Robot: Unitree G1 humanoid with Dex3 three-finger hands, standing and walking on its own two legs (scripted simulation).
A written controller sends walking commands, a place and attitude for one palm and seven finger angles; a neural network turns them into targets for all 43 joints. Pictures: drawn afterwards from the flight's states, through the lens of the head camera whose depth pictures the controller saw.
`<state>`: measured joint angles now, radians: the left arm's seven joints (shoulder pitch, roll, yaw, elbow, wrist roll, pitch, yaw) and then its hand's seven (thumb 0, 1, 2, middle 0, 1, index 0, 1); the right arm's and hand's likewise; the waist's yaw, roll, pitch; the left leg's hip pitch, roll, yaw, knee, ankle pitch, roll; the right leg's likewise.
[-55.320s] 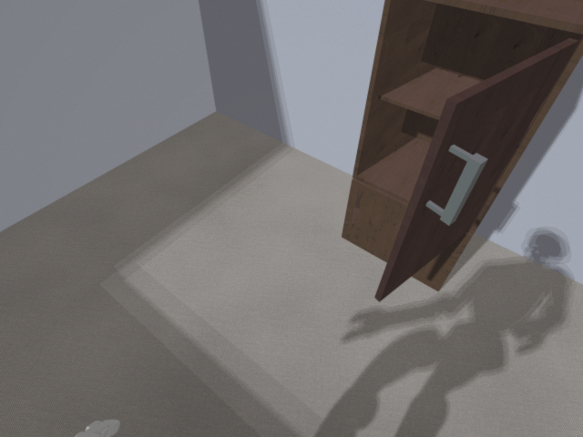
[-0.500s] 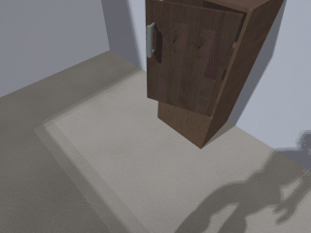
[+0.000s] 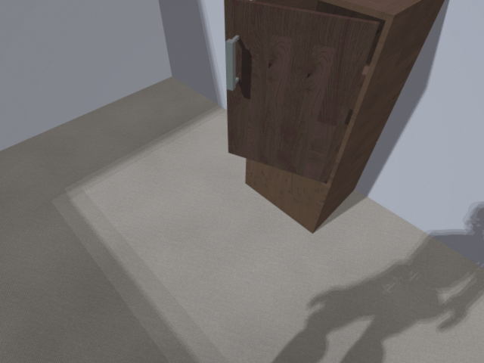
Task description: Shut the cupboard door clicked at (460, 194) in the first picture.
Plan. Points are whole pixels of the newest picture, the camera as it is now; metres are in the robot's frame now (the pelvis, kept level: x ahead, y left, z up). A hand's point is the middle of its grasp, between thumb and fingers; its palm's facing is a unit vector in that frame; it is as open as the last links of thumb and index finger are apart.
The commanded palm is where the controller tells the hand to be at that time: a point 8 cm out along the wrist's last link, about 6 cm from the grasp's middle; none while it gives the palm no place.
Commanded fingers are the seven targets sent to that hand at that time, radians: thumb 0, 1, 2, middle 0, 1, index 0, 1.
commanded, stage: walk to a spot facing it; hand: left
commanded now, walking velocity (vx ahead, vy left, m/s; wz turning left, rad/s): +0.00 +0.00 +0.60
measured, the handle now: (233, 63) +0.94 +0.06 +0.03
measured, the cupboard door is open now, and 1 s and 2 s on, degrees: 21 21 21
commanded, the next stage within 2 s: turn to face it in 1.98 s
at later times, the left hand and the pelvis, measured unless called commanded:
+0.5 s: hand out of the picture -0.01 +0.24 -0.19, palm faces +0.27 -0.93 -0.24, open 7.4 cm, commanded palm none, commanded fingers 0.00 0.90 0.90 -0.20 -0.30 -0.20 -0.30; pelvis -0.02 +0.02 -0.01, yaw +16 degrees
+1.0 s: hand out of the picture -0.02 +0.18 -0.15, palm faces +0.55 -0.78 -0.29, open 7.4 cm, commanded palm none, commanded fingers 0.00 0.90 0.90 -0.20 -0.30 -0.20 -0.30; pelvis +0.06 -0.01 +0.00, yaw +35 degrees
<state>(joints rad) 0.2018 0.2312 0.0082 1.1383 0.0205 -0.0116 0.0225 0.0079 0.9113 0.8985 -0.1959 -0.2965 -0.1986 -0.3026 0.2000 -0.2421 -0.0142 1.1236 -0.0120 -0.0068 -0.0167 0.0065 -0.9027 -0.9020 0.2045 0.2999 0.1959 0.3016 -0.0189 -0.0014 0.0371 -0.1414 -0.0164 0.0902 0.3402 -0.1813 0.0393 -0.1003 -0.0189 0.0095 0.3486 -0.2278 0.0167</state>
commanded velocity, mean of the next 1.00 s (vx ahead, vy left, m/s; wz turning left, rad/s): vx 0.10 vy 0.00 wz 0.60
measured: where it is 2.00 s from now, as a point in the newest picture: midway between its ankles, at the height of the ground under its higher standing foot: outside the picture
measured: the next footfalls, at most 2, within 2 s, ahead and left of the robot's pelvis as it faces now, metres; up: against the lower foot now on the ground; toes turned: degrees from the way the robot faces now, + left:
right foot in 0.82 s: +0.10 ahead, -0.10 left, +0.00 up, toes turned +28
left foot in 1.28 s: +0.11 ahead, +0.19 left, +0.00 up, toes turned +52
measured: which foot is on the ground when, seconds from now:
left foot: down 0.00-0.82, up 0.84-1.00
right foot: down 0.00-0.34, up 0.36-0.80, down 0.82-1.00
